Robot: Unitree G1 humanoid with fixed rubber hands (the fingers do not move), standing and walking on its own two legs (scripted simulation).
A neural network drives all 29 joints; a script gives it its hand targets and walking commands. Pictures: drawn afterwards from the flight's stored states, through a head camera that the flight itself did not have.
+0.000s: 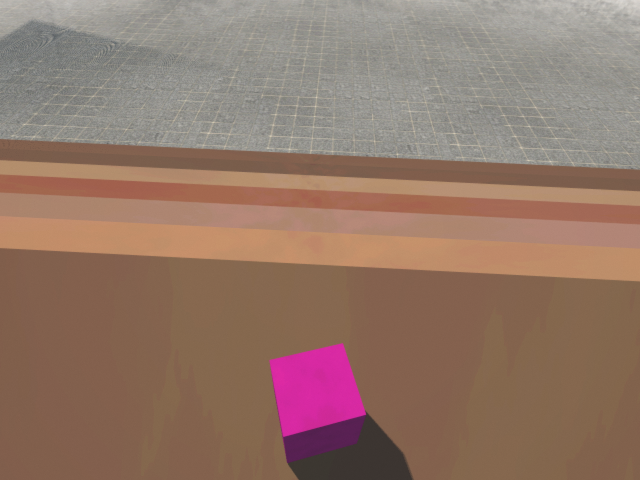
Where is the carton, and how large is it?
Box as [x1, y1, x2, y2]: [269, 343, 365, 462]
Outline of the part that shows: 342,343 269,360 287,462 356,443 365,416 365,412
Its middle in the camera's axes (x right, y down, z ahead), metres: -0.01 +0.47 +1.10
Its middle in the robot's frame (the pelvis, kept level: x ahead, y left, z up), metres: +0.46 +0.01 -0.65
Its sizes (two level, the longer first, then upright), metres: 0.210 0.200 0.250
